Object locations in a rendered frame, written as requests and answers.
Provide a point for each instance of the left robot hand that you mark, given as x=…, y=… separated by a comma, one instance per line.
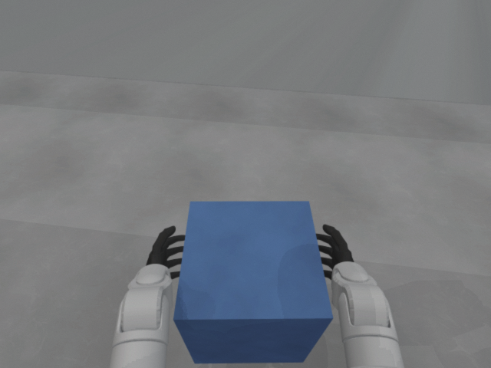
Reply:
x=160, y=253

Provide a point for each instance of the carton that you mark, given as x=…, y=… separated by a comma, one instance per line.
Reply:
x=252, y=287

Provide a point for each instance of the right robot hand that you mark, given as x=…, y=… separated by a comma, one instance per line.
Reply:
x=338, y=251

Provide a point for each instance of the robot right forearm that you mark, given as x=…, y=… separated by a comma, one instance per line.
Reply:
x=367, y=326

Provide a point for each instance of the robot left forearm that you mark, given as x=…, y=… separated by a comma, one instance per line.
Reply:
x=141, y=334

